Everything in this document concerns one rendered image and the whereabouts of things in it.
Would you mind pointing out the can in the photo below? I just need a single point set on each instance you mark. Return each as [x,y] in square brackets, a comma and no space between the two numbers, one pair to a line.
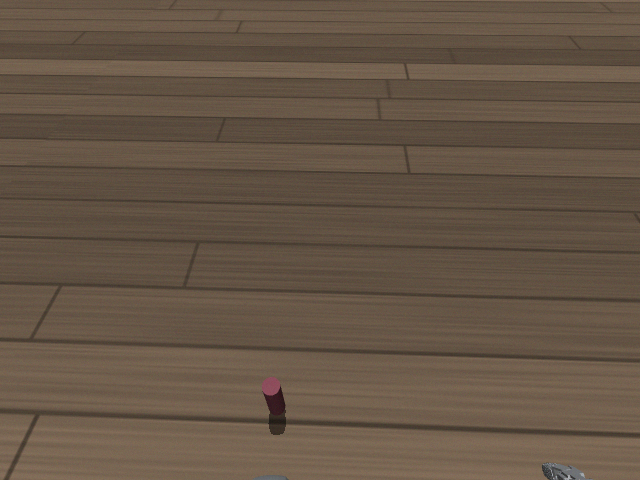
[273,394]

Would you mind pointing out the right robot hand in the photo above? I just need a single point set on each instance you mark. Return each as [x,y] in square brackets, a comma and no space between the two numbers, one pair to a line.
[554,471]

